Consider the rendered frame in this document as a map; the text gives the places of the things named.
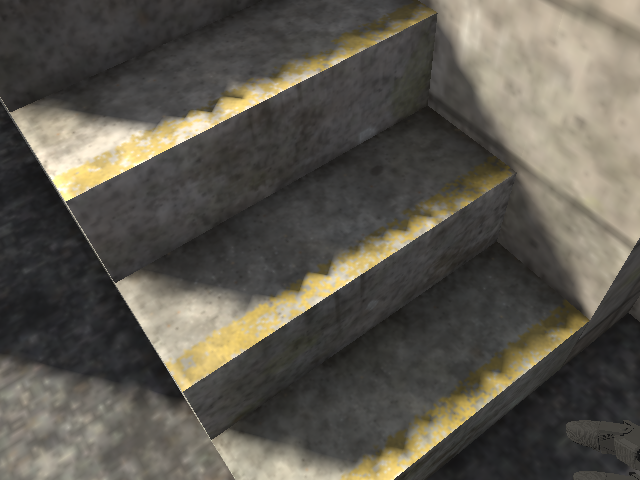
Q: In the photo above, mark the right robot hand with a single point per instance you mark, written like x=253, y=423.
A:
x=622, y=440

